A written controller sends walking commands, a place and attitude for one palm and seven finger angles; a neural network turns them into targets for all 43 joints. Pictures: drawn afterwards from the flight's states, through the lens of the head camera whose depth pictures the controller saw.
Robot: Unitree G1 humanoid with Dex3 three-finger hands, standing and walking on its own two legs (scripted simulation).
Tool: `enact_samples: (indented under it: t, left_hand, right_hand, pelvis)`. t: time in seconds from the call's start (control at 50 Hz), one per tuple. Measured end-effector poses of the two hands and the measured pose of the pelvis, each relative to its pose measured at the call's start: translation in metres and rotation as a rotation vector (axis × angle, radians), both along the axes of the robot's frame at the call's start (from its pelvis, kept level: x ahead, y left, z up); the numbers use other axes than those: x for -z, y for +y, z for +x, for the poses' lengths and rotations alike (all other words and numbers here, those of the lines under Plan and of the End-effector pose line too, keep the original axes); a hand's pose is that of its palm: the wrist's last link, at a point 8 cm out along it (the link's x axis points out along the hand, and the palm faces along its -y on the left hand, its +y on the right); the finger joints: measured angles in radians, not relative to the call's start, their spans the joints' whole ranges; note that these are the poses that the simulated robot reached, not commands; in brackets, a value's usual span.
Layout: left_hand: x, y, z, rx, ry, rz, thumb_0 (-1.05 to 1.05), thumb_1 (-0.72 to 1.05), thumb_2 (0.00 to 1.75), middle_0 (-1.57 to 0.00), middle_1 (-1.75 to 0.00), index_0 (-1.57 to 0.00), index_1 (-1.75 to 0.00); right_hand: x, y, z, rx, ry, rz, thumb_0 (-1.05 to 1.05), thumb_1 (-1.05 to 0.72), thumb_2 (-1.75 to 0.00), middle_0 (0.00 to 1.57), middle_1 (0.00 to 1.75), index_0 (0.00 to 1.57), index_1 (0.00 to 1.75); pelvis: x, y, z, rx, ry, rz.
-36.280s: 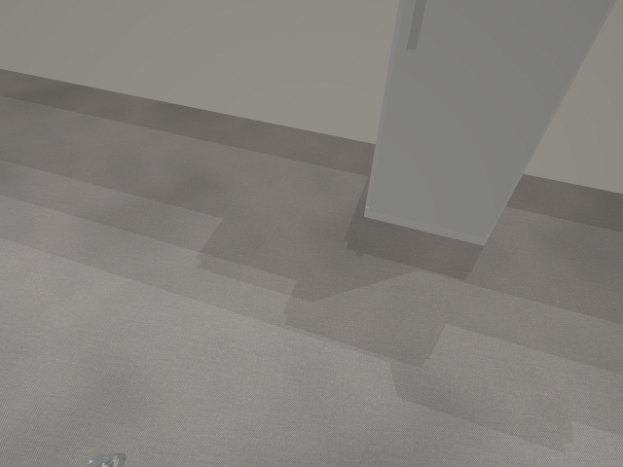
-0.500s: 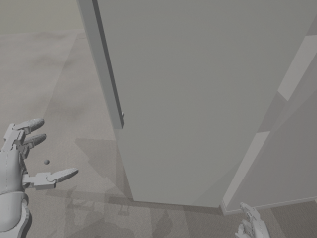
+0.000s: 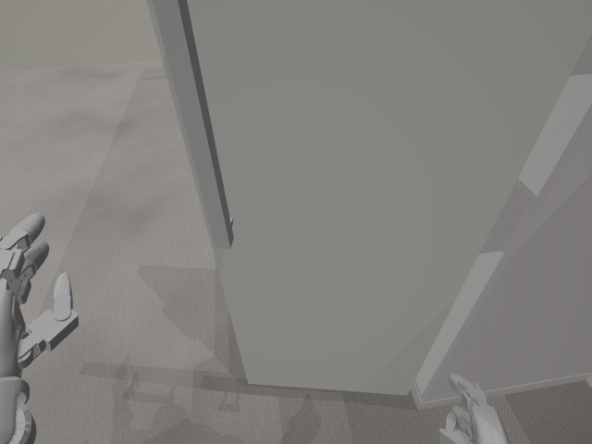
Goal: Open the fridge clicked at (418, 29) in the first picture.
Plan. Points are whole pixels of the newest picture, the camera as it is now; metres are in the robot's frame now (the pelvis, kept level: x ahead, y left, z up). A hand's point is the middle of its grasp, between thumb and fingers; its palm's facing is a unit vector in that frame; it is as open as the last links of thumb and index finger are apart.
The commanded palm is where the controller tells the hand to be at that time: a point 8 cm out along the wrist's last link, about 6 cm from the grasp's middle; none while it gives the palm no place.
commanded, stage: draw the hand back to the body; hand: left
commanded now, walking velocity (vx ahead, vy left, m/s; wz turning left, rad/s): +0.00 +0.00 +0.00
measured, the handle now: (205, 133) +0.43 +0.19 +0.23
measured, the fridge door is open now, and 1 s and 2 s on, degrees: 77 77 77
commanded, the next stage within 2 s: step back with the hand held close in 0.28 s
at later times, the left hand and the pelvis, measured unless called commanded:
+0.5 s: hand (71, 313) +0.18 +0.27 +0.16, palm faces +0.50 -0.79 -0.37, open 7.4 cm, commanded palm +0.13 +0.30 +0.17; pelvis -0.01 -0.01 +0.00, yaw +0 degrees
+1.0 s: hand (6, 377) +0.12 +0.30 +0.15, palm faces +0.49 -0.76 -0.42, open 7.4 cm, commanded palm +0.06 +0.33 +0.17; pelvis -0.08 +0.03 -0.02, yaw +0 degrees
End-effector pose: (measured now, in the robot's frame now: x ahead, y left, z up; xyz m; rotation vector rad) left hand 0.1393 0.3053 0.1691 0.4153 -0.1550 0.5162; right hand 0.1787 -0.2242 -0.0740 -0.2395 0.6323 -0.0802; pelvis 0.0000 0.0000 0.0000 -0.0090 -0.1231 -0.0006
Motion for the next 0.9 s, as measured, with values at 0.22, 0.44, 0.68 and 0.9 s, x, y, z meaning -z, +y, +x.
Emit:
enact_samples:
  t: [0.22,0.44,0.68,0.9]
  left_hand:
    - [0.006,-0.003,-0.002,-0.006,0.012,-0.022,0.01,0.88,0.89,-0.21,-0.31,-0.21,-0.31]
    - [0.001,-0.007,-0.003,0.004,0.001,-0.006,0.01,0.89,0.9,-0.21,-0.31,-0.21,-0.3]
    - [0.012,-0.003,-0.003,0.121,0.091,0.075,0.01,0.89,0.9,-0.21,-0.31,-0.22,-0.3]
    - [0.005,0.026,-0.045,0.061,-0.008,0.137,0.01,0.89,0.9,-0.21,-0.31,-0.22,-0.3]
  right_hand:
    - [0.002,0.002,-0.003,-0.01,0.009,0.008,0.01,-0.9,-0.9,0.2,0.3,0.2,0.3]
    - [0.004,-0.005,-0.01,0.004,0.022,0.005,0.01,-0.9,-0.9,0.2,0.3,0.2,0.3]
    - [0.007,-0.004,-0.036,0.107,0.068,-0.021,0.01,-0.9,-0.9,0.2,0.29,0.2,0.3]
    - [0.016,0.02,-0.079,0.086,0.072,-0.024,0.01,-0.9,-0.9,0.2,0.29,0.2,0.3]
  pelvis:
    - [0.0,-0.004,-0.004,-0.003,-0.005,-0.001]
    - [0.0,-0.007,-0.005,-0.004,-0.004,-0.004]
    - [0.009,0.014,-0.027,0.018,0.105,-0.009]
    - [0.019,0.029,-0.064,0.011,0.1,-0.014]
